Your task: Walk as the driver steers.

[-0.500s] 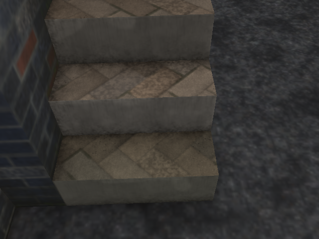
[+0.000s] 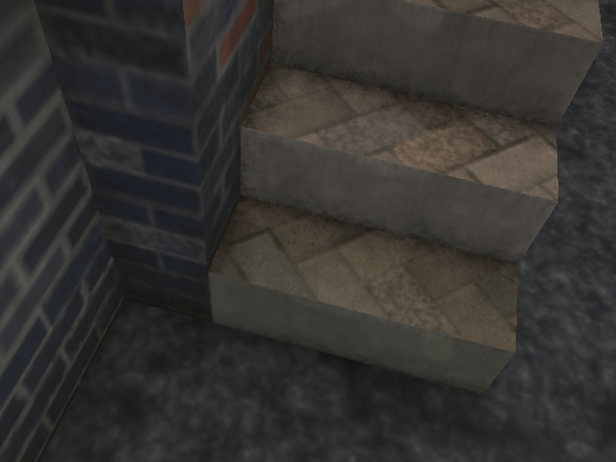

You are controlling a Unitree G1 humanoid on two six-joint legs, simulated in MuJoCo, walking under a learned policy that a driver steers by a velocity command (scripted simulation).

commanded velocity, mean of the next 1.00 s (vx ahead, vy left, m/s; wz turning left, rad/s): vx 0.30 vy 0.00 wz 0.02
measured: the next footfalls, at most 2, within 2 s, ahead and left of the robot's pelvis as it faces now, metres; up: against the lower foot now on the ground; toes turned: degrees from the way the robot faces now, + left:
right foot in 0.34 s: +0.06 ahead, -0.13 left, +0.00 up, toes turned +3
left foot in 0.72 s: +0.33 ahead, +0.13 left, +0.00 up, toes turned +4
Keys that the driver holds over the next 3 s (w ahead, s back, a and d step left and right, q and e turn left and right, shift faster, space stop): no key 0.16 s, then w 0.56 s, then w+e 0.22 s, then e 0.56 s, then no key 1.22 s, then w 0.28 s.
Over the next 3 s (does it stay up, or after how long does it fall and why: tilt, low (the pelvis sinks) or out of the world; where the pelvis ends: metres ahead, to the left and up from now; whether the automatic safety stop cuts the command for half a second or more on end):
stays up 0.37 -0.05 -0.01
